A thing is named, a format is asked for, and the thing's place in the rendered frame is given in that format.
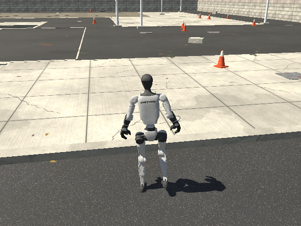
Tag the right robot upper arm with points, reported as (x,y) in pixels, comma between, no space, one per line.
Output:
(166,105)

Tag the robot left foot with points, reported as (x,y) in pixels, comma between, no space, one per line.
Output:
(142,188)

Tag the left robot forearm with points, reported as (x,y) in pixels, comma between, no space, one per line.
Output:
(125,124)

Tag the left robot hand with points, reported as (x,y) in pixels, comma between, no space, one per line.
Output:
(124,132)

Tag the right robot forearm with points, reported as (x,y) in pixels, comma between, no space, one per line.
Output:
(174,120)

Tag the robot foot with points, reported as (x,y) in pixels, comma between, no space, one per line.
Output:
(142,188)
(164,183)

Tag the right robot hand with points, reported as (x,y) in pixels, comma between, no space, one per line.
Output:
(178,128)

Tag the left robot upper arm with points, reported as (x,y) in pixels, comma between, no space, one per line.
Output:
(131,107)

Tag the robot right foot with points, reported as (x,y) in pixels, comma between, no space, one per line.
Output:
(164,183)

